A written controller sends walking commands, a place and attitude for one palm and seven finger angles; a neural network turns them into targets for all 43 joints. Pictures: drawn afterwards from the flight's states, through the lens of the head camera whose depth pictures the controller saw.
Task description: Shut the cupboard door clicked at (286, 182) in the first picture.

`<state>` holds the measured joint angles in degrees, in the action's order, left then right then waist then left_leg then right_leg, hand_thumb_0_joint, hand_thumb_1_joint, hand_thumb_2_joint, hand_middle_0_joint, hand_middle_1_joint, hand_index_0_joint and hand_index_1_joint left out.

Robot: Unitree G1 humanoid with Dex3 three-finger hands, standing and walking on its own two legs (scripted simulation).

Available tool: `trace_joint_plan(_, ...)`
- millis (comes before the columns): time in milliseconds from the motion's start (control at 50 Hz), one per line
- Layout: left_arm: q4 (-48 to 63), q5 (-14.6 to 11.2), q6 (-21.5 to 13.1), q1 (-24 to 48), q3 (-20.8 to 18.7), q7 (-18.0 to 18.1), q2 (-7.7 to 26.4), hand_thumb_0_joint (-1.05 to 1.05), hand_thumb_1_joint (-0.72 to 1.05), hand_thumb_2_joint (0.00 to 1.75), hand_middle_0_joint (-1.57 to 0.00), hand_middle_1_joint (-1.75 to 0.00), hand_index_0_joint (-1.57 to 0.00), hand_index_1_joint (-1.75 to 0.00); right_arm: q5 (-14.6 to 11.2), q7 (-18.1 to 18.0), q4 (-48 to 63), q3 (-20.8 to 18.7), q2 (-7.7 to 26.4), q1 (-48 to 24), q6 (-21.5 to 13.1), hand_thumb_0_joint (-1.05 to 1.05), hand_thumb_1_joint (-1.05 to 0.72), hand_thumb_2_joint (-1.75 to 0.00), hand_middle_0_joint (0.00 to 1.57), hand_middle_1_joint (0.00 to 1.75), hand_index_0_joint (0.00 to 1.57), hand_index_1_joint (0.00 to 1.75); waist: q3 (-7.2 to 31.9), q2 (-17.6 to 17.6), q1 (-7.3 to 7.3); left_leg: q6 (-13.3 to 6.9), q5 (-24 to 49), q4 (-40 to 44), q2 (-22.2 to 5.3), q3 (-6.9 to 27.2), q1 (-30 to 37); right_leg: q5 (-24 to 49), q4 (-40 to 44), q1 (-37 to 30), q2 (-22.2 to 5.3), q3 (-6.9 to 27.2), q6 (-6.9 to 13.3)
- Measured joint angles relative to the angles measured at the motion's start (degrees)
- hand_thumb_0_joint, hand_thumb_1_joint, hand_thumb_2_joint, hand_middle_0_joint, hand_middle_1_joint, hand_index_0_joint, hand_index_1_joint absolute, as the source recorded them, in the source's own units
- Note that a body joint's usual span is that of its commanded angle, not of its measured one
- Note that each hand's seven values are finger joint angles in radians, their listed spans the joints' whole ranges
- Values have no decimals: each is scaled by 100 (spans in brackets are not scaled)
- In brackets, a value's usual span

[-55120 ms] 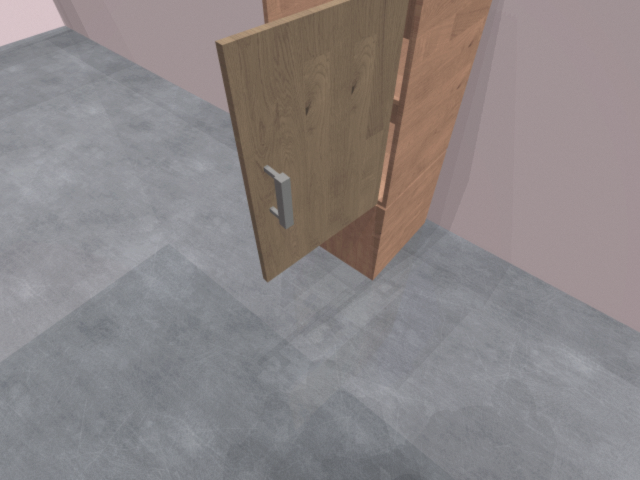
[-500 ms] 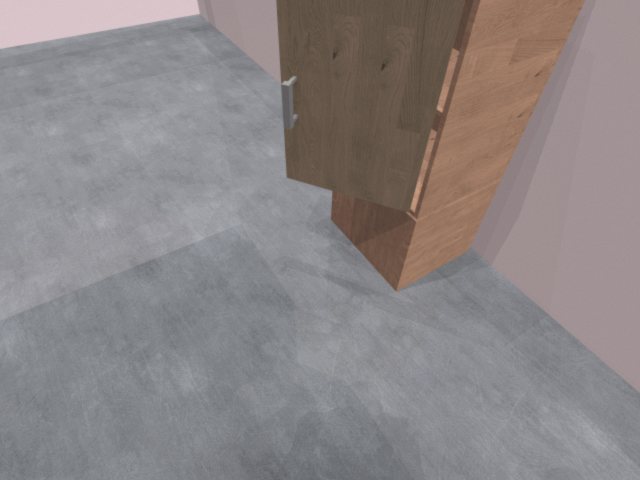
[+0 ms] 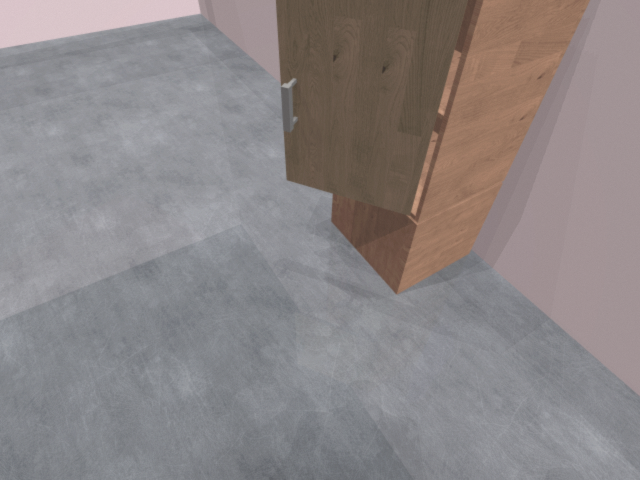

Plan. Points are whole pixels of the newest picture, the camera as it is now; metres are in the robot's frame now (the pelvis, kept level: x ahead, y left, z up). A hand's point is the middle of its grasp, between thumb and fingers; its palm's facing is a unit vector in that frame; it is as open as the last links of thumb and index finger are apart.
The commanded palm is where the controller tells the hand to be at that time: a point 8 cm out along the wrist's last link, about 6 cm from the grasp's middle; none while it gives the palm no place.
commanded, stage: walk to a spot facing it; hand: left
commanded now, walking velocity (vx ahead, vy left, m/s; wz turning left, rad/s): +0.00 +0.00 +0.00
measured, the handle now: (290, 105) +1.01 +0.13 -0.06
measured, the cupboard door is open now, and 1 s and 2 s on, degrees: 35 35 35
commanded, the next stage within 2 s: turn to face it in 1.44 s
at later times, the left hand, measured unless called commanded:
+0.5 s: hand out of the picture +0.02 +0.24 -0.19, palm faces +0.23 -0.95 -0.22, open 7.4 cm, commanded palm none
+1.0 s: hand out of the picture -0.01 +0.19 -0.15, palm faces +0.53 -0.80 -0.29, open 7.4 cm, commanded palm none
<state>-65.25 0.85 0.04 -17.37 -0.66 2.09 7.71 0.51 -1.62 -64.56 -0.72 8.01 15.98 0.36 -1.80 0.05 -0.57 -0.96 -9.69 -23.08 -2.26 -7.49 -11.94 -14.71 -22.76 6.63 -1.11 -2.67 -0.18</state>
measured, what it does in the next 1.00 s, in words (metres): steps on the spot, turning left: right foot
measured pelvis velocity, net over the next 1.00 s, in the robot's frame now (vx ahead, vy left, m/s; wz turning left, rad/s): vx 0.06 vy -0.01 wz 0.57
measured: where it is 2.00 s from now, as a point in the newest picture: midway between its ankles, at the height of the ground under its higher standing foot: (227, 464)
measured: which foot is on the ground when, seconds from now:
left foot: down 0.00-0.84, up 0.86-1.00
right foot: down 0.00-0.38, up 0.40-0.82, down 0.84-1.00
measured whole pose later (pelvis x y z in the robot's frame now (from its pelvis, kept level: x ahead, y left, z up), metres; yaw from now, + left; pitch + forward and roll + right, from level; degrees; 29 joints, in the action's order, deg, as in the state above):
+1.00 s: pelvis +0.06 -0.01 +0.00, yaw +33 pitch +2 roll +2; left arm -53.8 1.3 -0.9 -16.8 -3.4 0.4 11.2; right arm 1.8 2.0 -54.0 -5.4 15.4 14.4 2.5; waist -1.6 2.1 -1.8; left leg 1.3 -15.5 -65.6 0.4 0.7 -35.6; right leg -17.0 -21.2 6.3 -3.2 -7.0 0.5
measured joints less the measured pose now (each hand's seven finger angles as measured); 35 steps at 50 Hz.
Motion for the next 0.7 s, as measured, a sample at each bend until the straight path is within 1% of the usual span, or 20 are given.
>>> trace_joint_plan(100,34,-3,15,43,-16,0,11,0,91,90,-20,-30,-20,-30,1,4,37,-4,4,-8,14,1,-91,-90,20,30,20,30,-19,-15,-26,6,-24,-54,9,47,-44,-35,-37,12,-9,-48,1)
trace_joint_plan(180,178,0,71,127,-108,-7,36,0,91,90,-20,-30,-20,-30,10,38,131,-40,1,5,92,1,-91,-90,20,30,20,30,-96,-3,-56,-5,-136,-372,56,210,-279,-208,-330,155,-65,-211,-1)
trace_joint_plan(260,400,23,132,215,-229,-20,89,0,91,90,-20,-30,-20,-30,26,94,268,-115,44,3,197,1,-91,-90,20,30,20,30,-205,53,-62,-8,-360,-945,95,440,-648,-433,-702,314,-118,-450,-3)
trace_joint_plan(320,561,66,173,288,-302,-13,162,0,91,90,-20,-30,-20,-30,36,134,394,-194,93,-9,285,1,-91,-90,20,30,20,30,-298,68,-101,97,-928,-1700,50,426,-912,-646,-1010,361,-183,-695,-43)
trace_joint_plan(340,608,80,186,318,-327,-10,200,0,91,90,-20,-30,-20,-30,33,149,442,-213,106,-9,296,1,-91,-90,20,30,20,30,-320,39,-115,119,-1013,-1758,39,395,-914,-732,-1135,380,-232,-775,-73)
trace_joint_plan(360,654,82,200,357,-351,-11,246,0,91,90,-20,-30,-20,-30,30,163,492,-224,118,-12,287,1,-91,-90,20,30,20,30,-341,-19,-124,58,-797,-1705,65,372,-906,-835,-1299,424,-312,-839,-115)
trace_joint_plan(380,700,68,222,409,-377,-16,298,0,91,90,-20,-30,-20,-30,38,170,540,-227,119,-35,261,1,-91,-90,20,30,20,30,-367,-121,-105,-68,-757,-1741,161,354,-942,-920,-1522,525,-431,-850,-134)
trace_joint_plan(400,753,42,253,468,-391,-16,339,0,91,90,-20,-30,-20,-30,57,168,603,-226,132,-72,224,1,-91,-90,20,30,20,30,-392,-172,-78,-190,-791,-1767,222,347,-990,-1213,-1921,723,-455,-736,-158)
trace_joint_plan(420,800,33,296,535,-396,-9,373,0,91,90,-20,-30,-20,-30,78,153,658,-222,149,-125,186,1,-91,-90,20,30,20,30,-419,-185,-69,-278,-808,-1731,255,356,-1014,-1478,-2445,972,-393,-529,-152)
trace_joint_plan(440,830,35,342,611,-405,-7,401,0,91,90,-20,-30,-20,-30,91,131,711,-222,168,-169,156,1,-91,-90,20,30,20,30,-430,-179,-79,-328,-773,-1624,287,382,-1017,-1556,-2951,1220,-318,-333,-134)
trace_joint_plan(480,898,49,384,760,-424,-29,446,0,91,90,-20,-30,-20,-30,106,87,813,-217,213,-217,121,1,-91,-90,20,30,20,30,-417,-130,-117,-338,-540,-1276,351,482,-993,-1324,-3674,1634,-206,-55,-141)
trace_joint_plan(520,1001,58,347,886,-438,-66,493,0,91,90,-20,-30,-20,-30,109,57,883,-205,257,-246,90,1,-91,-90,20,30,20,30,-395,-87,-125,-348,-285,-885,413,594,-932,-946,-4011,1914,-163,132,-195)
trace_joint_plan(560,1114,59,293,973,-447,-97,540,0,91,90,-20,-30,-20,-30,108,46,931,-198,294,-253,72,1,-90,-90,20,30,20,30,-351,-53,-125,-348,-68,-548,460,720,-866,-674,-4034,2050,-156,262,-251)
trace_joint_plan(600,1208,66,257,1025,-449,-129,583,0,91,90,-20,-30,-20,-30,106,51,963,-199,325,-236,63,1,-90,-90,20,30,20,30,-281,-24,-136,-336,82,-312,500,861,-813,-546,-3828,2057,-160,353,-292)
trace_joint_plan(640,1276,75,243,1047,-444,-164,621,0,91,90,-20,-30,-20,-30,110,72,986,-212,348,-202,63,1,-90,-90,20,30,20,30,-193,-1,-157,-315,167,-170,537,1011,-779,-535,-3541,1996,-157,404,-309)
trace_joint_plan(700,1339,85,239,1056,-420,-215,655,0,91,90,-20,-30,-20,-30,123,115,1013,-243,386,-146,71,1,-90,-90,20,30,20,30,-80,55,-207,-282,207,-82,580,1251,-759,-662,-3007,1841,-112,389,-305)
